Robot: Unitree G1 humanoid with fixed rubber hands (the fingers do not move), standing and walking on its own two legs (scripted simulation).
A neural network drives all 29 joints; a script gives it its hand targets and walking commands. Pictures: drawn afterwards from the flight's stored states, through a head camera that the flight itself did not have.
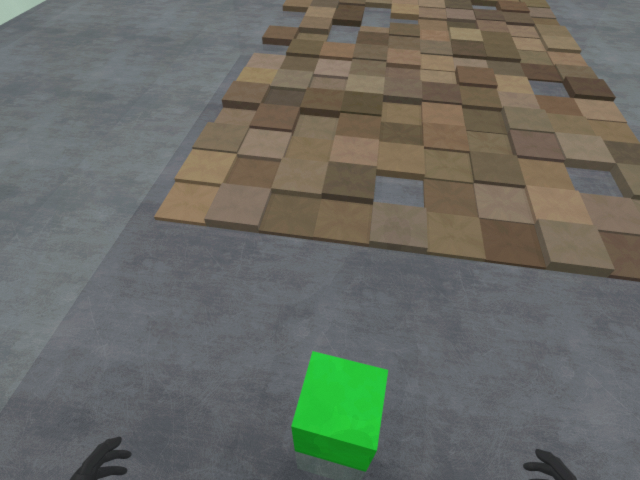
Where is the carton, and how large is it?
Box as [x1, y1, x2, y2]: [291, 351, 387, 471]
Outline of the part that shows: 312,351 291,426 294,448 296,451 365,471 376,451 387,370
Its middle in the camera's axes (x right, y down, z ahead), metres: +0.06 +0.49 +1.07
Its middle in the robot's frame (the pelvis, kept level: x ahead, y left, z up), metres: +0.39 -0.05 -0.65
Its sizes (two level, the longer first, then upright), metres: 0.210 0.200 0.250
